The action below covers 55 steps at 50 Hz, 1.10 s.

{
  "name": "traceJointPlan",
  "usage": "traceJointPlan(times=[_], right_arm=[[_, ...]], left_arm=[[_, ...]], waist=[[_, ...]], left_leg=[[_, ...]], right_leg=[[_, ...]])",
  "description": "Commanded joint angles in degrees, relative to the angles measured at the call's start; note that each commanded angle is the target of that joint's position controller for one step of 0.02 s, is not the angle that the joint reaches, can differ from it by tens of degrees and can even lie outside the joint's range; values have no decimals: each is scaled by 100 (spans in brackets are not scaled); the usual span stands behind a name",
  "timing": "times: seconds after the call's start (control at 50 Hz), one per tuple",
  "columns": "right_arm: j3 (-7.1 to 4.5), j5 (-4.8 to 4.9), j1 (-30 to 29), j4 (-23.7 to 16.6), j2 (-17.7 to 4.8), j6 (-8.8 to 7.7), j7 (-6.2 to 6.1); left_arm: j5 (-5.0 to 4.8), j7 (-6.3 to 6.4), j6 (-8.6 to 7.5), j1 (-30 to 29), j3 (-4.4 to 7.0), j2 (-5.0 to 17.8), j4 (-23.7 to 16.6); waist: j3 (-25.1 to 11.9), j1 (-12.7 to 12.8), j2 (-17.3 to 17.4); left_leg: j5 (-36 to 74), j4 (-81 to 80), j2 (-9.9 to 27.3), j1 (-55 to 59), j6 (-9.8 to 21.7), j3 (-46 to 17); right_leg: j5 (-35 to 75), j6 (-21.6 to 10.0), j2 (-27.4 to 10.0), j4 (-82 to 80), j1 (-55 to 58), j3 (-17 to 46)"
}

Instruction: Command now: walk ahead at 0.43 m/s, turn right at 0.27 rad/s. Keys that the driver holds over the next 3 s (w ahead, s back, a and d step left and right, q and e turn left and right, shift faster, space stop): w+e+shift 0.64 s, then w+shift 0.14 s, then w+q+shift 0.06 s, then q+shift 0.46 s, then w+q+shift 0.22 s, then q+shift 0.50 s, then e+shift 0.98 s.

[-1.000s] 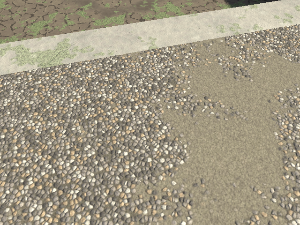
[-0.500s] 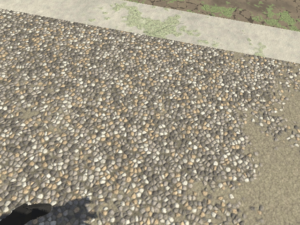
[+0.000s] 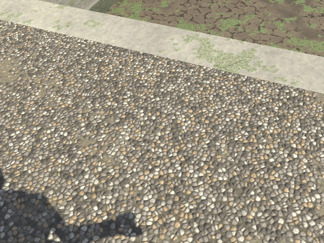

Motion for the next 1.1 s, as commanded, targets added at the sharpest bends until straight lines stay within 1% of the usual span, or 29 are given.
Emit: traceJointPlan(times=[0.02,0.08,0.1,0.12,0.14,0.2,0.34,0.4,0.44,0.5,0.52,0.54,0.56,0.58,0.6,0.62,0.64,0.66,0.7,0.76,0.82,0.9,0.94,0.98,1.0,1.02,1.04,1.06,1.1], right_arm=[[-106,30,-361,-497,-314,-448,73],[-232,78,592,-53,-493,-676,16],[-311,75,1489,144,-711,-689,-65],[-408,-41,1701,122,-1172,-679,-80],[-422,-168,1314,53,-1168,-723,-58],[-224,-107,960,-2,-541,-779,-63],[-116,-218,1046,363,-452,-792,-67],[-140,-168,1254,568,-631,-759,-84],[-193,-171,1236,641,-953,-704,-93],[-309,-173,1091,612,-1454,-509,-152],[-329,-125,865,475,-1494,-512,-146],[-220,-115,935,383,-1082,-637,-148],[88,-98,1475,-99,-99,-884,-69],[66,48,825,-320,-646,-1186,-15],[28,250,45,-580,-782,-1268,-29],[74,211,-21,-597,-647,-1283,-71],[76,55,128,-466,-578,-1234,-91],[55,16,498,-306,-556,-1117,-53],[36,-63,657,-164,-566,-892,-16],[158,-260,-277,-511,-294,-842,-11],[276,-179,-1040,-597,-3,-959,81],[187,-32,-1805,-802,-174,-1064,253],[65,-24,-1369,-711,-362,-1089,352],[-116,79,269,-269,-710,-1022,356],[-160,67,1419,12,-839,-954,297],[-190,-168,1725,100,-1303,-931,326],[-197,-273,1646,-38,-1144,-967,367],[-278,-201,1209,-312,-1042,-838,283],[-173,-2,399,-512,-814,-644,179]], left_arm=[[-72,50,-26,-87,342,1241,-416],[-132,47,-83,-436,283,986,-647],[-114,2,-174,-808,154,548,-847],[-203,-56,-304,-869,26,132,-1147],[-298,-80,-384,-895,46,363,-1291],[-173,-192,-311,-471,156,632,-1017],[-141,-384,-211,-1012,40,431,-1190],[-150,-549,-274,-1636,-69,248,-1340],[-175,-626,-313,-1729,-51,313,-1389],[-267,-582,-226,-327,271,978,-1176],[-268,-524,-147,1051,534,1494,-818],[-276,-387,-25,1850,677,1749,-459],[-150,-321,-89,1257,683,2190,-681],[-50,-321,-213,1446,568,1674,-834],[44,-319,-332,1506,514,1457,-718],[57,-347,-439,1237,480,1393,-661],[88,-340,-493,743,425,1216,-733],[170,-309,-503,363,351,1034,-829],[77,-251,-497,154,251,749,-755],[20,-120,-543,415,170,670,-463],[-18,-96,-598,847,173,770,-192],[-27,-88,-528,1396,153,861,297],[133,-2,-434,1390,153,979,414],[346,73,-342,920,212,1238,284],[374,88,-316,332,208,1255,81],[523,82,-318,1020,41,436,-159],[194,-28,-398,1616,-110,490,-167],[56,-68,-439,977,17,1141,-306],[171,-76,-493,-59,-4,1036,-717]], waist=[[133,-83,-1174],[-44,-626,-655],[-361,-1053,-198],[-414,-1043,917],[-66,-863,1031],[293,-604,724],[1059,-535,441],[1318,-689,184],[1139,-515,314],[-69,544,1072],[-792,1216,985],[-936,1330,207],[-1478,239,-1856],[-2450,764,-1009],[-1378,750,-489],[-584,315,305],[-280,-54,478],[-76,-377,292],[275,-533,-4],[763,-232,-166],[679,305,-273],[868,705,-356],[347,402,-573],[-639,-513,-838],[-1071,-1184,-659],[-1863,-587,1503],[-3216,-600,1683],[-3124,-840,695],[-1242,-382,-637]], left_leg=[[163,-1557,-100,255,252,320],[1928,-2945,219,2344,546,329],[1390,-2900,1006,3696,689,-330],[-420,-3258,2273,3925,1186,-2161],[-1393,-3513,2829,3220,1622,-2981],[-334,-3562,2184,3056,1263,-1608],[1867,-4075,1546,1695,1021,884],[2525,-4276,1554,1730,900,1451],[5279,-3882,1592,2009,830,1795],[9624,-1537,1868,2557,828,1876],[9460,-27,1786,1779,794,1768],[5211,1971,1184,-53,545,1569],[-151,4511,-71,-2413,272,766],[331,4610,75,-2776,535,-644],[701,4263,237,-3031,651,-579],[960,3685,454,-2800,677,-528],[1095,3229,675,-2343,640,-570],[1227,2994,834,-1953,580,-590],[1319,2421,1038,-1730,373,-325],[2566,1020,962,-1529,117,236],[4522,-715,646,-668,190,593],[4762,-2098,346,-1365,584,738],[4267,-2038,-75,-1136,848,873],[3914,-1695,-363,159,1029,844],[4586,-1975,-45,1400,1133,537],[6621,-979,1371,3964,2070,-1407],[6002,-1609,2476,5681,3046,-4164],[4798,-1928,2069,5108,2663,-3810],[4517,-2456,1444,2624,2256,-2817]], right_leg=[[-1789,-1002,-908,-1397,-155,1735],[-1490,-683,-506,-688,-1404,1543],[-1598,-300,-160,481,-2644,1116],[-1500,-42,235,2048,-3835,285],[-1405,-18,-364,3087,-4363,319],[-428,3,-599,4342,-4839,209],[1136,204,-725,4121,-4266,-393],[1466,-93,-678,2861,-3668,-928],[1233,-421,-294,2235,-2831,-1427],[296,-845,440,2284,-980,-1766],[416,-1100,582,1901,999,-1533],[394,-1215,278,1535,2981,-545],[-1422,-2396,-1229,442,4351,3145],[-3173,-2455,-1559,-685,4404,4714],[-2969,-2071,-1509,-1146,3511,4481],[-2226,-1922,-1371,-1210,2340,3969],[-1472,-1852,-1107,-1102,1393,3314],[-1076,-1816,-821,-1152,681,2707],[-569,-1770,-594,-1358,-173,1971],[765,-1537,-110,-1497,-1098,880],[707,-1256,-55,-1669,-1157,414],[2112,-914,-530,-1321,784,265],[4326,-597,-728,-589,1676,129],[6455,-288,-735,1171,2007,-82],[6084,-48,-511,2806,1350,-341],[243,515,394,5749,-1175,-371],[-2173,798,873,7209,-2710,539],[-1555,634,447,7046,-2684,834],[-1326,400,214,5953,-2606,442]])
Next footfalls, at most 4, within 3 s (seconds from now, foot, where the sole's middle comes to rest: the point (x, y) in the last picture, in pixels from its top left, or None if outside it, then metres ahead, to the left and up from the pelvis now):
0.10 left None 0.02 0.14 -0.78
0.54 right None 0.39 -0.22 -0.78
1.00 left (254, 169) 0.85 -0.36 -0.78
1.48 right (299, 161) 0.89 -0.58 -0.78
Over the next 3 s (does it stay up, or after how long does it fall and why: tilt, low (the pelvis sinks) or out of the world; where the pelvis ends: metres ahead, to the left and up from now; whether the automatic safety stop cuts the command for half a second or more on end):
stays up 1.14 -0.49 -0.01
